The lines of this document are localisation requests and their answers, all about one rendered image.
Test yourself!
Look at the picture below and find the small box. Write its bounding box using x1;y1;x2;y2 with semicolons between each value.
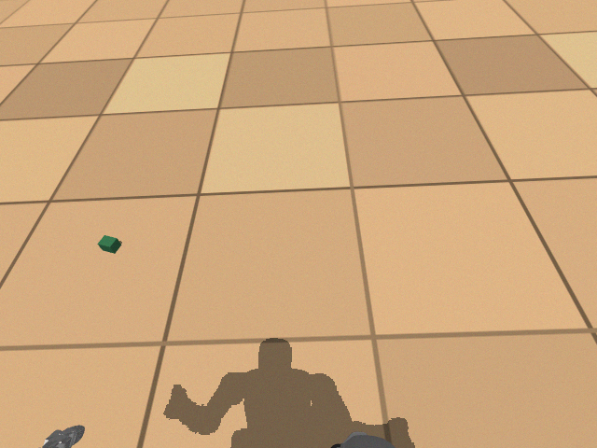
97;235;121;254

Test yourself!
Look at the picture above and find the left robot hand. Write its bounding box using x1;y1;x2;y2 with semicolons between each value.
42;426;85;448

